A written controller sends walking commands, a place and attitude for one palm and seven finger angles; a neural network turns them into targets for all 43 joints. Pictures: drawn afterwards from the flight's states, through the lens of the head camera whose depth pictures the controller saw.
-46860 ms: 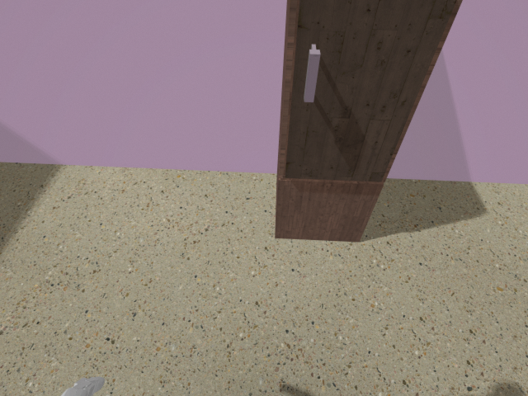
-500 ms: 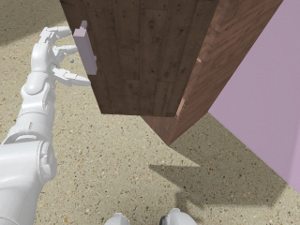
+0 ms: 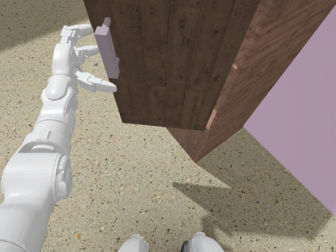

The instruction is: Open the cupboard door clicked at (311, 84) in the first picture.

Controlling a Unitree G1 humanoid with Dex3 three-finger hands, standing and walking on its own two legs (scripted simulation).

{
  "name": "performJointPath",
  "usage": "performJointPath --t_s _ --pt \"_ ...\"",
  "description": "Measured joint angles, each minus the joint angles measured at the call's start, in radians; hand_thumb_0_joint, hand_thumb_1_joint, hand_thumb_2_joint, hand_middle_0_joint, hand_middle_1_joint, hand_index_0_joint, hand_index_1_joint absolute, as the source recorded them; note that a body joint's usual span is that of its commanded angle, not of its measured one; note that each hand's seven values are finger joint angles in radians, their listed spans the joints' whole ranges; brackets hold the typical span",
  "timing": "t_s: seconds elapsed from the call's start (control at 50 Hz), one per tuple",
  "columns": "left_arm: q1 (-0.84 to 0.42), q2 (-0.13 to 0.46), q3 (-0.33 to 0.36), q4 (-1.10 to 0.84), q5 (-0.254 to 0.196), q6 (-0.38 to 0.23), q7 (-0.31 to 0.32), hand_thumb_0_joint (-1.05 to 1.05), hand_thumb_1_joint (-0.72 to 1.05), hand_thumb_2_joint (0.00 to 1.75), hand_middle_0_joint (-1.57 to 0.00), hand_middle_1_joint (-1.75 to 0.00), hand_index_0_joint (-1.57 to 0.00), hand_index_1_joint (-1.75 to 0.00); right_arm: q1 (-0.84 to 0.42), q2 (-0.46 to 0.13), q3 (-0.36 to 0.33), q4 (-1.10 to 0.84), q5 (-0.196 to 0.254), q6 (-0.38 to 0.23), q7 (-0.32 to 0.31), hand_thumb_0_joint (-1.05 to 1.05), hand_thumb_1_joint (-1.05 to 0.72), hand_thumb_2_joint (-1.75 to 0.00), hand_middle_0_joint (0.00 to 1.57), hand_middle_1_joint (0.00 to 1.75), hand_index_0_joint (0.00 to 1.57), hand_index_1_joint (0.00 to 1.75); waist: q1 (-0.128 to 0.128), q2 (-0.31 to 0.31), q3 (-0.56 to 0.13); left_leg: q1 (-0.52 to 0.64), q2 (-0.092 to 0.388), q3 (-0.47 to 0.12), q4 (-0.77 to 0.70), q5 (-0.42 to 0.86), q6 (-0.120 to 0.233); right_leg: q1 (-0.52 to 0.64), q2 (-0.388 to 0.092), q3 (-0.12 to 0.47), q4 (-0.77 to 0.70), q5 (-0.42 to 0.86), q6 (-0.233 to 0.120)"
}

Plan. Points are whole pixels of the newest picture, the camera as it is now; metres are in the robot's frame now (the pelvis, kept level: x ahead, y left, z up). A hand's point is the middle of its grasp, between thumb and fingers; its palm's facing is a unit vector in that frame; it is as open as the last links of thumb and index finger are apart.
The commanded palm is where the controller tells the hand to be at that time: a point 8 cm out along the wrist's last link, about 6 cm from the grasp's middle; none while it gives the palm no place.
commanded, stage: slide the fingers in behind the handle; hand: left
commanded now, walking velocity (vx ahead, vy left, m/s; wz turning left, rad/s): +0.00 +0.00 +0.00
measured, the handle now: (110, 49) +0.56 +0.13 +0.11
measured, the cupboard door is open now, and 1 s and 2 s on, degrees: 48 48 48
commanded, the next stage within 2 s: move the hooked fingers beside the handle in 0.20 s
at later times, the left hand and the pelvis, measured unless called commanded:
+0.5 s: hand (96, 65) +0.51 +0.16 +0.11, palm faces -0.01 -1.00 -0.04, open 15.5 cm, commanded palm +0.49 +0.15 +0.11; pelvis +0.00 +0.00 +0.00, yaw +0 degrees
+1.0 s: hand (91, 62) +0.52 +0.17 +0.11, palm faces -0.05 -1.00 -0.02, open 14.8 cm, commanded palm +0.50 +0.19 +0.11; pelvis +0.00 +0.00 +0.00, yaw -2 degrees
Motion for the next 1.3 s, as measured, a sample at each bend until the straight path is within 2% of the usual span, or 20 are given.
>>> performJointPath --t_s 0.46,0.86,1.14,1.3 --pt "0.025 -0.014 -0.011 -0.023 -0.004 -0.001 0.007 -0.01 -0.5 0.3 -0.05 -1.08 0.0 -1.1 0.005 0.004 -0.002 0.004 0.003 -0.008 0.006 0.0 -0.9 -0.9 0.2 0.3 0.21 0.3 0.004 0.006 -0.004 0.009 -0.003 0.001 -0.006 0.001 0.002 0.009 0.0 0.009 -0.006 0.001 0.004" --pt "0.003 0.053 0.064 0.008 0.017 0.0 -0.084 -0.01 -0.5 0.3 -0.14 -1.15 -0.1 -1.15 0.005 -0.009 0.01 -0.02 0.01 0.008 -0.016 0.0 -0.9 -0.9 0.2 0.3 0.21 0.3 -0.02 -0.001 0.001 -0.01 0.005 0.013 -0.001 -0.001 0.005 -0.015 0.009 0.023 -0.004 0.008 0.006" --pt "0.042 0.086 0.137 -0.008 0.034 0.008 -0.134 -0.01 -0.5 0.3 -0.18 -1.16 -0.15 -1.14 0.019 -0.007 0.019 -0.047 0.014 0.032 -0.025 0.0 -0.9 -0.9 0.2 0.3 0.21 0.3 -0.037 0.0 -0.003 0.005 0.017 0.036 -0.011 -0.004 0.01 -0.009 0.022 0.046 -0.019 0.017 0.01" --pt "0.089 0.084 0.165 -0.045 0.039 0.009 -0.146 -0.01 -0.5 0.3 -0.19 -1.16 -0.16 -1.13 0.024 -0.003 0.017 -0.062 0.016 0.045 -0.027 0.0 -0.9 -0.9 0.2 0.3 0.21 0.3 -0.039 0.002 -0.01 0.02 0.022 0.049 -0.021 -0.005 0.011 0.001 0.028 0.059 -0.03 0.022 0.013"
